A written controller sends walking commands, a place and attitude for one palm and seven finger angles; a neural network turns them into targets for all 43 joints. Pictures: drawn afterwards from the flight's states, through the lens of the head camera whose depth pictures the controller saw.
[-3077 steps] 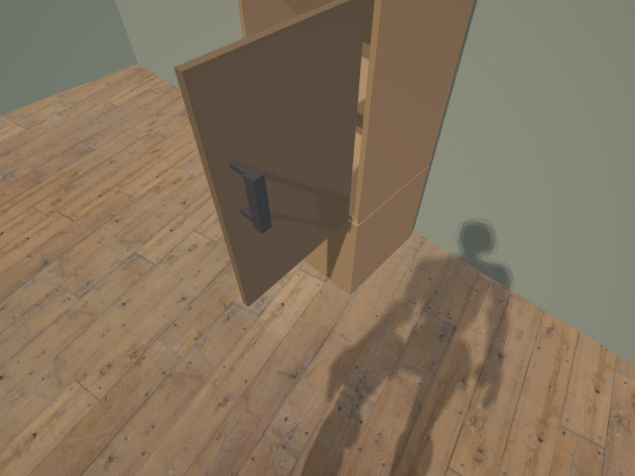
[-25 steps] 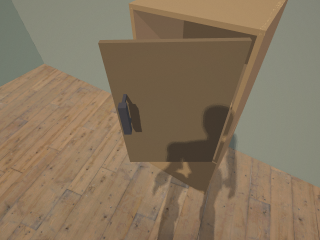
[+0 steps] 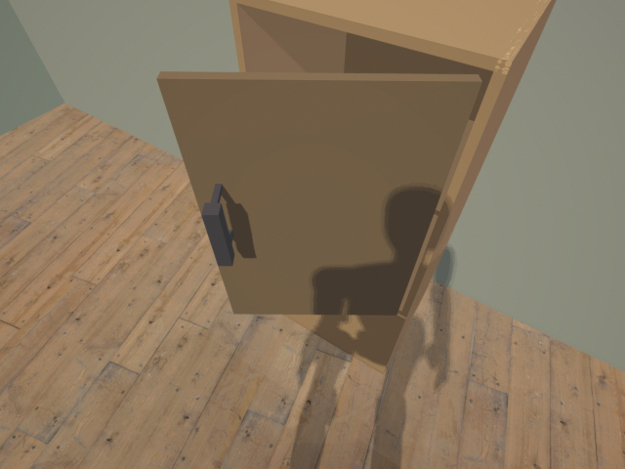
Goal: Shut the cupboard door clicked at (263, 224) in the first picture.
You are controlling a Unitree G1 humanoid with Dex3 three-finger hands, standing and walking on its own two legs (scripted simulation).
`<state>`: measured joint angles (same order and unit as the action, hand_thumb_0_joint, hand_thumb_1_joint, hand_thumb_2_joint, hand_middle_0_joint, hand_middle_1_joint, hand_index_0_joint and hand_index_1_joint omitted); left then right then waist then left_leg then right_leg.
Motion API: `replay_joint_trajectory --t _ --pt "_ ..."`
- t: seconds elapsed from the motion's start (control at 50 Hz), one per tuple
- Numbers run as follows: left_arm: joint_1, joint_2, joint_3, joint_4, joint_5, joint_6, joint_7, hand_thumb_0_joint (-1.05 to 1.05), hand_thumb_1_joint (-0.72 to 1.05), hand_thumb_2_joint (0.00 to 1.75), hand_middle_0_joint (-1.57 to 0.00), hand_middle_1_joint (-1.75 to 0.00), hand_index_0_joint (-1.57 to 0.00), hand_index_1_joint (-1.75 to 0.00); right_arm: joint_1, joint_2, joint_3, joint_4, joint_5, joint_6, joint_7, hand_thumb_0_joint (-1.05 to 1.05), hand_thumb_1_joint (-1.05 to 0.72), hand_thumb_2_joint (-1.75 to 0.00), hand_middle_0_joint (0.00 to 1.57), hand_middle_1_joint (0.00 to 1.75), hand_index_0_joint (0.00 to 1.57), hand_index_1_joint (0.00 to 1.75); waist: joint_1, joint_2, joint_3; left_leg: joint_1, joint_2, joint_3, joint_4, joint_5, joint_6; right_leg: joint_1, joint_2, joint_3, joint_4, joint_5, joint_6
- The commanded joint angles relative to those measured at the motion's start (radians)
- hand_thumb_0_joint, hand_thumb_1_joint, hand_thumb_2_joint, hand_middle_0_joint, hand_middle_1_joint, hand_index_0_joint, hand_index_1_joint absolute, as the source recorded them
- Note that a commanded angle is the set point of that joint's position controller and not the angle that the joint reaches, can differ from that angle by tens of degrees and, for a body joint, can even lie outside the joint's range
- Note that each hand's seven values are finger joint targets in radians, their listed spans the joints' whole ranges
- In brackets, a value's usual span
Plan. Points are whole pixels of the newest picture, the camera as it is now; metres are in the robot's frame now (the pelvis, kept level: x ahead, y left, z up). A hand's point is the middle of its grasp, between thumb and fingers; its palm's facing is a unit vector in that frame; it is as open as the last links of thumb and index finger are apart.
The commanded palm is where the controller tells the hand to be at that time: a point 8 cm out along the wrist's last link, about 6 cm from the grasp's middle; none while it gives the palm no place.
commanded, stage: look again from close up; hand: left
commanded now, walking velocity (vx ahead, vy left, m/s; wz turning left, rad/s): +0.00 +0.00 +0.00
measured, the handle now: (221, 225) +0.46 +0.18 +0.01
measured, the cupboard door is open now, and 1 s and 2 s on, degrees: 32 32 32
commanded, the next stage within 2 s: raise the hand and make a fist in 0.20 s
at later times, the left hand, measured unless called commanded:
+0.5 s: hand (189, 391) +0.21 +0.17 -0.02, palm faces +0.26 -0.96 -0.08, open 7.1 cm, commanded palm +0.12 +0.22 -0.06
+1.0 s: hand (187, 425) +0.18 +0.17 -0.04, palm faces +0.00 -1.00 -0.01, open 4.8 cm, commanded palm +0.14 +0.23 -0.03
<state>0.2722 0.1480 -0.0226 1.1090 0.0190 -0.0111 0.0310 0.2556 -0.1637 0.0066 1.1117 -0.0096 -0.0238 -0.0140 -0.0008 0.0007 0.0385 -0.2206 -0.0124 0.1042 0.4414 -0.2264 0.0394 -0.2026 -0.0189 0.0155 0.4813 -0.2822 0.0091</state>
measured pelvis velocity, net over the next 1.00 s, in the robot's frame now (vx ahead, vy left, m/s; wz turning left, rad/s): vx -0.04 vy -0.02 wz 0.03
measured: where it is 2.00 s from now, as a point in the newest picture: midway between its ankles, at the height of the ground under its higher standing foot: outside the picture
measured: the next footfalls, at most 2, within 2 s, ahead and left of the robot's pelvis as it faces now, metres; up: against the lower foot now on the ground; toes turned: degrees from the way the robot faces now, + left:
none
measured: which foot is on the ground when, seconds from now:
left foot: down 0.00-1.00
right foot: down 0.00-1.00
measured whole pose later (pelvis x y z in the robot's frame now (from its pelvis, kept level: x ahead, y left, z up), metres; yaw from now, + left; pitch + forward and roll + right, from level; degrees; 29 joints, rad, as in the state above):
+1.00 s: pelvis -0.04 -0.02 -0.09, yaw +2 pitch +13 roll -2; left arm 0.36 0.23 0.15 -0.01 -0.29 -0.33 -0.29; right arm 0.25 -0.18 0.03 0.56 0.03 -0.23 -0.07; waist 0.01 0.04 -0.13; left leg -0.91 0.02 -0.05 1.16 -0.48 -0.01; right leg -0.83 0.02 -0.09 1.12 -0.53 -0.03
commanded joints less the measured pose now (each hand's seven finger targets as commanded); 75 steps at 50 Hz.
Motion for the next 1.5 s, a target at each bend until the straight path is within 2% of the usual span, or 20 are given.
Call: replay_joint_trajectory --t 0.0,0.26,0.28,0.3,0.32,0.34,0.36,0.38,0.4,0.42,0.44,0.46,0.52,0.56,0.64,0.74,0.8,0.94,1.12,1.48 --pt "0.058 0.128 0.022 -0.027 -0.005 -0.017 0.007 0.00 0.90 0.90 -0.20 -0.30 -0.20 -0.30 0.045 -0.100 -0.021 -0.032 0.001 -0.019 -0.013 0.00 -0.90 -0.90 0.20 0.30 0.20 0.30 0.003 -0.004 -0.011 0.058 0.122 -0.118 -0.080 0.131 0.004 -0.040 -0.082 0.077 -0.075 0.166 -0.043" --pt "0.019 0.162 0.034 -0.045 -0.005 -0.022 0.006 0.00 0.90 0.90 -0.20 -0.30 -0.20 -0.30 0.005 -0.128 -0.024 -0.031 -0.002 -0.018 -0.016 0.00 -0.90 -0.90 0.20 0.30 0.20 0.30 0.005 -0.008 -0.029 0.092 0.125 -0.110 -0.060 0.219 -0.005 0.003 -0.089 0.074 -0.075 0.296 -0.050" --pt "0.111 0.139 0.035 -0.020 0.005 -0.032 0.048 0.00 0.90 0.90 -0.20 -0.30 -0.20 -0.30 -0.046 -0.136 -0.030 -0.098 0.010 -0.015 -0.009 0.00 -0.90 -0.90 0.20 0.30 0.20 0.30 0.022 -0.071 -0.027 0.029 0.146 -0.082 0.152 0.290 -0.033 0.015 -0.138 0.111 -0.088 0.601 -0.015" --pt "-0.776 0.767 0.499 -1.627 -0.114 -0.323 0.059 0.00 0.90 0.90 -0.20 -0.30 -0.20 -0.30 0.073 -0.337 -0.073 -0.356 0.019 -0.207 -0.103 0.00 -0.90 -0.90 0.20 0.30 0.20 0.30 -0.117 0.007 -0.398 0.350 0.082 -0.116 0.163 0.449 0.002 -0.005 -0.035 -0.003 0.156 0.591 -0.021" --pt "-0.032 0.206 0.069 -1.239 -0.127 -0.234 0.059 0.00 0.90 0.90 -0.22 -0.32 -0.22 -0.32 -0.023 -0.211 -0.029 -0.367 0.068 -0.278 -0.121 0.00 -0.90 -0.90 0.20 0.30 0.20 0.30 -0.027 0.387 -0.538 0.413 0.063 -0.131 0.116 0.600 -0.007 -0.104 0.023 -0.072 0.259 0.308 -0.018" --pt "0.213 -0.011 0.016 -1.230 -0.204 -0.105 0.058 0.00 0.90 0.90 -0.24 -0.34 -0.24 -0.34 -0.059 -0.167 -0.027 -0.409 0.050 -0.321 -0.101 0.00 -0.90 -0.90 0.20 0.30 0.20 0.30 0.009 0.387 -0.444 0.333 0.073 -0.131 0.059 0.734 -0.038 -0.132 0.028 -0.120 0.238 0.114 -0.019" --pt "0.072 0.073 0.088 -1.143 -0.170 -0.117 0.067 0.00 0.90 0.90 -0.25 -0.36 -0.25 -0.36 -0.029 -0.170 -0.052 -0.379 0.050 -0.340 -0.065 0.00 -0.90 -0.90 0.20 0.30 0.20 0.30 -0.046 0.151 -0.210 0.141 0.077 -0.151 0.100 0.603 -0.045 -0.226 0.013 -0.100 0.164 0.095 -0.013" --pt "0.082 0.048 0.109 -1.074 -0.181 -0.151 0.038 0.00 0.90 0.90 -0.27 -0.38 -0.27 -0.38 -0.029 -0.193 -0.078 -0.414 0.036 -0.339 -0.048 0.00 -0.90 -0.90 0.20 0.30 0.20 0.30 -0.044 0.053 -0.064 -0.011 0.050 -0.148 0.148 0.391 -0.049 -0.276 0.013 -0.112 0.105 0.137 -0.016" --pt "0.166 0.066 0.157 -0.959 -0.190 -0.206 0.003 0.00 0.90 0.90 -0.29 -0.40 -0.29 -0.40 -0.045 -0.199 -0.093 -0.438 0.025 -0.334 -0.039 0.00 -0.90 -0.90 0.20 0.30 0.20 0.30 -0.035 -0.147 -0.011 -0.152 0.027 -0.139 0.206 0.222 -0.041 -0.316 0.007 -0.114 0.120 0.186 -0.013" --pt "0.287 0.045 0.194 -0.866 -0.212 -0.285 -0.047 0.00 0.90 0.90 -0.31 -0.42 -0.31 -0.42 -0.070 -0.192 -0.099 -0.463 0.017 -0.329 -0.029 0.00 -0.90 -0.90 0.20 0.30 0.20 0.30 -0.005 -0.270 -0.011 -0.262 0.011 -0.132 0.263 0.150 -0.039 -0.353 0.004 -0.108 0.170 0.203 -0.005" --pt "0.411 0.025 0.216 -0.812 -0.233 -0.364 -0.118 0.00 0.90 0.90 -0.33 -0.44 -0.33 -0.44 -0.083 -0.189 -0.102 -0.492 0.019 -0.325 -0.013 0.00 -0.90 -0.90 0.20 0.30 0.20 0.30 0.044 -0.236 -0.063 -0.318 -0.008 -0.117 0.321 0.181 -0.047 -0.319 -0.012 -0.079 0.246 0.363 -0.008" --pt "0.428 0.019 0.227 -0.824 -0.257 -0.456 -0.190 0.00 0.90 0.90 -0.35 -0.46 -0.35 -0.46 -0.091 -0.181 -0.106 -0.506 0.013 -0.320 -0.001 0.00 -0.90 -0.90 0.20 0.30 0.20 0.30 0.059 -0.287 -0.146 -0.384 -0.017 -0.107 0.383 0.164 -0.059 -0.323 -0.016 -0.067 0.330 0.422 -0.002" --pt "0.297 0.120 0.279 -0.886 -0.296 -0.697 -0.404 0.00 0.90 0.90 -0.40 -0.52 -0.40 -0.52 -0.124 -0.189 -0.117 -0.576 0.014 -0.326 0.014 0.00 -0.90 -0.90 0.20 0.30 0.20 0.30 0.061 -0.185 -0.265 -0.566 -0.037 -0.095 0.548 0.036 -0.063 -0.410 -0.031 0.036 0.470 0.313 -0.001" --pt "0.261 0.202 0.355 -0.956 -0.335 -0.687 -0.461 0.00 0.90 0.90 -0.44 -0.56 -0.44 -0.56 -0.137 -0.192 -0.116 -0.646 0.025 -0.309 0.011 0.00 -0.90 -0.90 0.20 0.30 0.20 0.30 0.089 -0.022 -0.353 -0.612 -0.050 -0.069 0.608 -0.008 -0.050 -0.387 -0.049 0.124 0.468 0.188 -0.006" --pt "0.031 0.233 0.360 -1.205 -0.396 -0.606 -0.420 0.00 0.90 0.90 -0.51 -0.64 -0.51 -0.64 -0.126 -0.179 -0.103 -0.733 0.046 -0.291 -0.032 0.00 -0.90 -0.90 0.20 0.30 0.20 0.30 0.032 -0.071 -0.381 -0.670 -0.022 -0.089 0.677 -0.146 -0.023 -0.455 -0.047 0.219 0.371 -0.164 0.030" --pt "-0.101 0.204 0.210 -1.421 -0.335 -0.603 -0.366 0.00 0.90 0.90 -0.60 -0.74 -0.60 -0.74 -0.081 -0.193 -0.077 -0.718 0.039 -0.302 -0.075 0.00 -0.90 -0.90 0.20 0.30 0.20 0.30 -0.046 0.036 -0.340 -0.585 0.016 -0.125 0.667 -0.150 0.006 -0.598 0.009 0.111 0.396 -0.227 -0.011" --pt "-0.021 0.190 0.190 -1.339 -0.323 -0.526 -0.367 0.00 0.90 0.90 -0.66 -0.80 -0.66 -0.80 -0.073 -0.194 -0.069 -0.703 0.043 -0.304 -0.086 0.00 -0.90 -0.90 0.20 0.30 0.20 0.30 -0.035 0.043 -0.329 -0.586 0.016 -0.141 0.632 -0.160 0.002 -0.598 0.024 0.057 0.406 -0.235 -0.020" --pt "0.133 0.225 0.307 -1.299 -0.331 -0.353 -0.290 0.00 0.90 0.90 -0.79 -0.94 -0.79 -0.94 -0.099 -0.168 -0.058 -0.738 0.043 -0.264 -0.075 0.00 -0.90 -0.90 0.20 0.30 0.20 0.30 0.050 0.026 -0.371 -0.549 0.008 -0.149 0.527 -0.116 -0.010 -0.478 0.030 -0.007 0.400 -0.196 -0.026" --pt "0.142 0.165 0.207 -1.374 -0.298 -0.448 -0.235 0.00 0.90 0.90 -0.95 -1.12 -0.95 -1.12 -0.058 -0.192 -0.053 -0.741 0.025 -0.270 -0.052 0.00 -0.90 -0.90 0.20 0.30 0.20 0.30 0.009 0.030 -0.337 -0.485 0.017 -0.172 0.479 -0.122 -0.020 -0.547 0.043 -0.087 0.453 -0.138 -0.035" --pt "0.094 0.185 0.197 -1.451 -0.279 -0.356 -0.219 0.00 0.90 0.90 -1.28 -1.48 -1.28 -1.48 -0.032 -0.200 -0.029 -0.792 0.030 -0.213 -0.050 0.00 -0.90 -0.90 0.20 0.30 0.20 0.30 0.001 0.084 -0.307 -0.374 0.018 -0.196 0.397 -0.100 -0.032 -0.476 0.056 -0.108 0.405 -0.068 -0.042"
